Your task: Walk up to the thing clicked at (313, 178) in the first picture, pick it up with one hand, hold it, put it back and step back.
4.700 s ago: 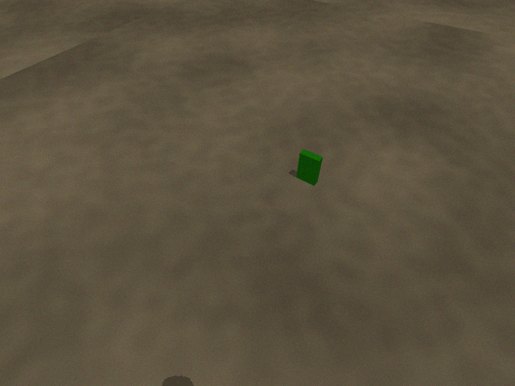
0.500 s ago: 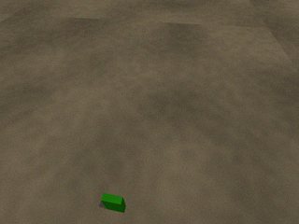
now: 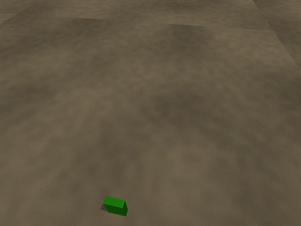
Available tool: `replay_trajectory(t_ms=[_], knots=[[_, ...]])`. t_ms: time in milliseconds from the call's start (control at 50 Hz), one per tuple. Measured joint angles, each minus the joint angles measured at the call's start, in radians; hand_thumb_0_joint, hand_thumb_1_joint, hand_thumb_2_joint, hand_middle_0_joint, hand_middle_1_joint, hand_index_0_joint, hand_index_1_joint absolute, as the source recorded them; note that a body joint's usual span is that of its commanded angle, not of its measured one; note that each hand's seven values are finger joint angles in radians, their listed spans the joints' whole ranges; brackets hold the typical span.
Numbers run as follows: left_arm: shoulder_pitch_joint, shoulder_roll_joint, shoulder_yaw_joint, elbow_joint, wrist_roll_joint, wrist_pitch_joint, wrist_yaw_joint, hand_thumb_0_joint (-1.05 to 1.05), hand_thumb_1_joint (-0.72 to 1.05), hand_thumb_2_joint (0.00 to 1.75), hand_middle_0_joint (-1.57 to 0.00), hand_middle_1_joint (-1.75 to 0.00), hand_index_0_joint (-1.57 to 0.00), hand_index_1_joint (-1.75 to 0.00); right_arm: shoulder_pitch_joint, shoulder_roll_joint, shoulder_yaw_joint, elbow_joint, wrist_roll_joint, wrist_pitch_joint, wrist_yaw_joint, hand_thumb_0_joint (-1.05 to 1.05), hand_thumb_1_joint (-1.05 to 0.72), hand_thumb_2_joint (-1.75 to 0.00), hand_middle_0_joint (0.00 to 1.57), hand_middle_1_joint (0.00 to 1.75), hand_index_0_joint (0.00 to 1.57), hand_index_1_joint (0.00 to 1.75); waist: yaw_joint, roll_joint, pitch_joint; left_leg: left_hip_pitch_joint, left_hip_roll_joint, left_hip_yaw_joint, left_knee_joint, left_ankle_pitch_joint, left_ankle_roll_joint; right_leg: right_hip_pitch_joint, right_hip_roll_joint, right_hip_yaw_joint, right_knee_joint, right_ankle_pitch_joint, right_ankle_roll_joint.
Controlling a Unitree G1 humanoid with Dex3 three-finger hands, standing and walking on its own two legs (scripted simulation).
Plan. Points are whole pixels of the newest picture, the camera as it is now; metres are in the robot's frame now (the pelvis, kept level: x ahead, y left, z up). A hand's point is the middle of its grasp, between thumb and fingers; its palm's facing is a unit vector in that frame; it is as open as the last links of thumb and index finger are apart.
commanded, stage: walk up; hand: left
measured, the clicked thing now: (116, 206) +0.37 +0.20 -0.69
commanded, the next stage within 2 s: stand in 0.16 s
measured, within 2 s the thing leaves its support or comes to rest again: neither
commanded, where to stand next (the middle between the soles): +0.06 +0.00 m, yaw +0 degrees
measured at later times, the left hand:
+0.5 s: hand out of the picture +0.09 +0.26 -0.16, palm faces -0.01 -0.94 -0.35, open 7.4 cm
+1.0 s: hand out of the picture +0.09 +0.25 -0.15, palm faces +0.00 -0.94 -0.35, open 7.4 cm
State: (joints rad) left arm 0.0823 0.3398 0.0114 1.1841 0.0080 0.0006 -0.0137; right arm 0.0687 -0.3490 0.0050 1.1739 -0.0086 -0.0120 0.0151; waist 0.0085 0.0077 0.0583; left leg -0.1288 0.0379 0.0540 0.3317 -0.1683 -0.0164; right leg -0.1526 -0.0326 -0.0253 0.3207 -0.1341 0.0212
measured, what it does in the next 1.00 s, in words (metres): stands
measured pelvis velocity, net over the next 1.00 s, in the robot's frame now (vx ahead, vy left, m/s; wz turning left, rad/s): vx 0.02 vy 0.00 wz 0.02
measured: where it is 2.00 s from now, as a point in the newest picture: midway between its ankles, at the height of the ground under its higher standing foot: outside the picture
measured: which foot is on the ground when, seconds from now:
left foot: down 0.00-1.00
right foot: down 0.00-1.00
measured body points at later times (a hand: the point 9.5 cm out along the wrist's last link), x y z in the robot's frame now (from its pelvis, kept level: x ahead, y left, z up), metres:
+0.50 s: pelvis +0.02 +0.00 +0.00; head +0.03 +0.00 +0.45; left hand +0.09 +0.31 -0.13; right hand +0.10 -0.30 -0.13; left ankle +0.01 +0.13 -0.75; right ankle +0.03 -0.13 -0.75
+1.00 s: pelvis +0.02 +0.00 +0.00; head +0.03 +0.00 +0.45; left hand +0.09 +0.30 -0.13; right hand +0.11 -0.30 -0.13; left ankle +0.01 +0.13 -0.75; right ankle +0.03 -0.13 -0.75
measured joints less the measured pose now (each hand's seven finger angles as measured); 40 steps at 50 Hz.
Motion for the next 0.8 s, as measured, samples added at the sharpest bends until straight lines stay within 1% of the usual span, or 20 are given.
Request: replay_trajectory(t_ms=[160, 300, 800], knots=[[-0.001, -0.001, 0.001, -0.008, 0.001, -0.002, 0.003, 0.01, 0.90, 0.90, -0.20, -0.30, -0.20, -0.30, -0.005, 0.003, -0.005, -0.006, 0.001, 0.003, -0.001, 0.01, -0.90, -0.90, 0.21, 0.30, 0.20, 0.30, -0.001, 0.000, -0.003, 0.007, -0.004, -0.002, -0.004, -0.003, 0.002, 0.007, -0.004, -0.002, -0.002, -0.004, 0.003], [0.003, 0.003, -0.004, -0.018, 0.008, -0.008, 0.007, 0.01, 0.90, 0.90, -0.20, -0.30, -0.20, -0.30, 0.006, 0.003, -0.007, -0.014, -0.009, 0.003, -0.001, 0.01, -0.90, -0.90, 0.21, 0.30, 0.20, 0.30, -0.008, -0.004, -0.017, 0.011, -0.008, -0.009, -0.008, -0.007, 0.003, 0.013, -0.008, -0.009, -0.002, -0.014, 0.005], [0.001, 0.007, -0.007, -0.034, 0.006, -0.008, 0.011, 0.01, 0.90, 0.90, -0.20, -0.30, -0.20, -0.30, 0.016, -0.005, -0.005, -0.024, -0.006, 0.004, -0.007, 0.01, -0.90, -0.90, 0.21, 0.30, 0.20, 0.30, -0.011, 0.003, -0.015, 0.041, -0.006, -0.021, -0.018, -0.021, -0.002, 0.048, -0.006, -0.022, -0.013, -0.032, 0.002]])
